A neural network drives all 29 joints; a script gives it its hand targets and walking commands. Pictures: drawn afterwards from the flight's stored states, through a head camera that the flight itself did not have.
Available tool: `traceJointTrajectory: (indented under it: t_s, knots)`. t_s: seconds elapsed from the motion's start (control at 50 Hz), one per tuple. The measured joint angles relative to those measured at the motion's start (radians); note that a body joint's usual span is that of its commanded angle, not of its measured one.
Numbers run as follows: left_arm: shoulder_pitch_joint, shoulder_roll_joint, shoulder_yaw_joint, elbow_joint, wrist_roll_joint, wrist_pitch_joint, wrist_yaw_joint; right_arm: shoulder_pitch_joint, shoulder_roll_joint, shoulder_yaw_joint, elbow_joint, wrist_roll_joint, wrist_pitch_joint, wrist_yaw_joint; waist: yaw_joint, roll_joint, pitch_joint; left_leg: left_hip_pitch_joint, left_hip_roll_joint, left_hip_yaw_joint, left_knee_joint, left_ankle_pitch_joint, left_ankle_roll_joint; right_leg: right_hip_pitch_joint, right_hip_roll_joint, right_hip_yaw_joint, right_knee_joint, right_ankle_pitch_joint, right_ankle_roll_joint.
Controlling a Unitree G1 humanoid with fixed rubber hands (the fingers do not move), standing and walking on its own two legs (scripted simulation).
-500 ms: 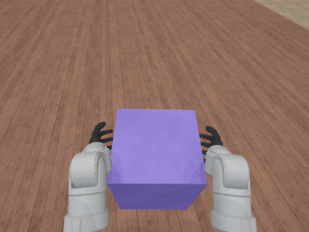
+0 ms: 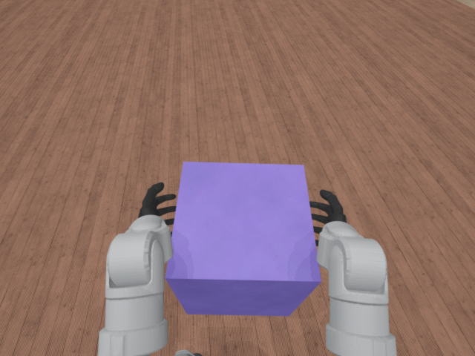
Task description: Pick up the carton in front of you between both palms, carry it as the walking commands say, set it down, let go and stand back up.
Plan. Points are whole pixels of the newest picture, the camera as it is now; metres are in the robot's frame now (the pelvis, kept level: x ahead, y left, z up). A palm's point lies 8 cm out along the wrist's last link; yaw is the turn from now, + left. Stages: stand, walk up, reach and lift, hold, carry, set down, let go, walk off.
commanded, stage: carry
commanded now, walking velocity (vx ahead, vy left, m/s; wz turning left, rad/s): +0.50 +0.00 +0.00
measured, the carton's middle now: (240, 245) +0.33 +0.00 -0.01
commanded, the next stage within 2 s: none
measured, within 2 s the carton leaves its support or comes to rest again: neither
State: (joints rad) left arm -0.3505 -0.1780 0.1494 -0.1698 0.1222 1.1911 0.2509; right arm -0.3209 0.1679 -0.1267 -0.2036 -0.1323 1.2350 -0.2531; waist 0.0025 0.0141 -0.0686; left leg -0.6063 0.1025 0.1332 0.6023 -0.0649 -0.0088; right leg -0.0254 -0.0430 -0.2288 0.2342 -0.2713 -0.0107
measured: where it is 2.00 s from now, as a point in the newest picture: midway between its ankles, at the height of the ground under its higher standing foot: (235, 188)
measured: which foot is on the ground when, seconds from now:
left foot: up 0.00-0.08, down 0.10-0.60, up 0.62-1.00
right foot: down 0.00-0.10, up 0.12-0.58, down 0.60-1.00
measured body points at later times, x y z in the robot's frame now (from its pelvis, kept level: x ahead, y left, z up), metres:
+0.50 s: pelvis +0.33 +0.03 +0.00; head +0.34 +0.04 +0.45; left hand +0.64 +0.17 +0.08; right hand +0.63 -0.12 +0.08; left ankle +0.23 +0.11 -0.75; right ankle +0.48 -0.12 -0.71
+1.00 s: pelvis +0.67 +0.00 +0.00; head +0.68 -0.01 +0.45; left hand +0.98 +0.14 +0.09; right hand +0.97 -0.15 +0.07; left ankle +0.82 +0.14 -0.71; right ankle +0.56 -0.09 -0.75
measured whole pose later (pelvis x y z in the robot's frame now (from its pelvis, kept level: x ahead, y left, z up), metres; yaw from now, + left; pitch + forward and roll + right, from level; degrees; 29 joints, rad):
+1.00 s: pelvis +0.67 +0.00 +0.00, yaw +0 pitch +4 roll +1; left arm -0.34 -0.18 0.14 -0.20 0.12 1.19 0.25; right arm -0.32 0.17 -0.12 -0.23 -0.13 1.23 -0.25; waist 0.00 0.01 -0.05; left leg -0.60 0.10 0.14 0.59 -0.06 -0.01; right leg 0.00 -0.03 -0.22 0.22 -0.29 -0.02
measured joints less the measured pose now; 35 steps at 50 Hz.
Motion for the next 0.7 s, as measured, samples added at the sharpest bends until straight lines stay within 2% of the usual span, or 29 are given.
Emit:
traceJointTrajectory:
  t_s: [0.06,0.1,0.12,0.14,0.16,0.2,0.24,0.3,0.4,0.48,0.56,0.6,0.62,0.64,0.68,0.7]
  knots:
    - [-0.009,-0.003,-0.002,0.0,0.018,0.011,-0.011,-0.004,0.001,-0.008,-0.007,0.002,0.012,-0.001,0.0,-0.007,-0.023,0.06,-0.024,0.042,-0.108,0.039,0.02,0.078,-0.009,0.006,0.016,-0.08,0.035]
    - [-0.013,-0.004,0.002,0.004,0.026,0.021,-0.013,-0.016,0.005,-0.016,0.009,0.0,0.018,0.002,0.001,-0.014,-0.035,0.134,-0.045,0.078,-0.172,0.028,0.034,0.099,-0.028,0.022,0.114,-0.171,0.059]
    - [-0.014,0.001,0.008,0.012,0.027,0.019,-0.013,-0.021,0.006,-0.014,0.031,-0.001,0.007,0.004,-0.006,-0.04,-0.038,0.139,-0.062,0.094,-0.138,0.023,0.064,0.07,-0.062,0.033,0.228,-0.218,0.06]
    - [-0.012,0.005,0.016,0.02,0.025,0.017,-0.012,-0.029,0.009,-0.012,0.057,-0.005,-0.002,0.006,-0.011,-0.056,-0.034,0.136,-0.068,0.104,-0.091,-0.016,0.086,0.007,-0.074,0.071,0.391,-0.21,0.057]
    - [-0.007,0.008,0.023,0.027,0.024,0.018,-0.012,-0.036,0.012,-0.01,0.082,-0.007,-0.007,0.006,-0.012,-0.056,-0.027,0.144,-0.066,0.109,-0.069,-0.054,0.098,-0.073,-0.061,0.115,0.563,-0.206,0.05]
    - [0.008,0.004,0.032,0.038,0.019,0.023,-0.002,-0.036,0.012,-0.01,0.112,-0.007,-0.004,0.007,-0.009,-0.043,-0.007,0.188,-0.058,0.113,-0.094,-0.089,0.096,-0.227,-0.029,0.155,0.811,-0.185,0.024]
    - [0.017,0.005,0.02,0.042,0.009,0.031,0.015,-0.024,0.008,-0.014,0.119,-0.003,-0.001,0.013,-0.006,-0.036,0.01,0.243,-0.06,0.114,-0.151,-0.091,0.089,-0.351,-0.024,0.156,0.887,-0.127,0.008]
    - [0.016,0.006,0.006,0.038,-0.001,0.028,0.025,-0.009,0.003,-0.015,0.099,0.007,-0.005,0.01,-0.008,-0.029,0.029,0.323,-0.069,0.108,-0.23,-0.1,0.088,-0.486,-0.039,0.148,0.825,-0.05,0.007]
    - [0.012,0.004,-0.007,-0.003,0.004,0.014,0.015,-0.003,0.001,-0.011,0.04,0.017,-0.014,0.005,-0.007,-0.026,0.028,0.453,-0.081,0.093,-0.326,-0.139,0.072,-0.601,-0.07,0.135,0.594,0.081,0.03]
    - [0.011,0.004,-0.009,-0.037,0.01,0.017,0.009,-0.012,0.004,-0.006,0.013,0.008,-0.011,0.012,-0.001,-0.023,0.008,0.565,-0.081,0.084,-0.368,-0.201,0.043,-0.603,-0.066,0.101,0.411,0.192,0.03]
    - [0.011,0.004,-0.002,-0.031,0.008,0.026,0.01,-0.019,0.006,-0.004,0.025,-0.01,0.001,0.024,-0.001,-0.013,-0.022,0.675,-0.067,0.074,-0.361,-0.301,0.001,-0.532,-0.031,0.045,0.272,0.247,0.003]
    - [0.003,0.002,0.003,-0.01,0.011,0.029,0.006,-0.019,0.006,-0.008,0.034,-0.016,0.009,0.024,-0.002,-0.005,-0.032,0.697,-0.046,0.06,-0.264,-0.387,-0.021,-0.454,-0.004,0.007,0.203,0.24,-0.015]
    - [0.001,0.001,0.0,0.014,0.012,0.018,0.005,-0.02,0.002,-0.014,0.045,-0.017,0.006,0.025,0.004,0.021,-0.033,0.669,-0.013,0.051,-0.149,-0.432,-0.025,-0.444,0.014,-0.008,0.229,0.231,-0.051]
    - [-0.006,-0.002,-0.003,0.042,0.015,0.007,0.004,-0.016,0.0,-0.024,0.055,-0.017,0.002,0.025,0.008,0.035,-0.028,0.604,0.003,0.019,0.021,-0.418,-0.024,-0.443,0.02,-0.019,0.271,0.192,-0.074]
    - [-0.015,-0.005,-0.005,0.088,0.016,-0.002,0.005,-0.003,-0.002,-0.037,0.069,-0.014,0.002,0.022,0.009,0.028,-0.008,0.437,-0.022,-0.056,0.355,-0.394,-0.009,-0.414,0.013,-0.026,0.284,0.13,-0.088]
    - [-0.012,-0.004,-0.004,0.099,0.015,-0.001,0.003,0.004,0.0,-0.038,0.073,-0.01,0.004,0.014,0.008,0.021,0.004,0.361,-0.034,-0.07,0.465,-0.373,0.002,-0.388,0.01,-0.027,0.262,0.123,-0.079]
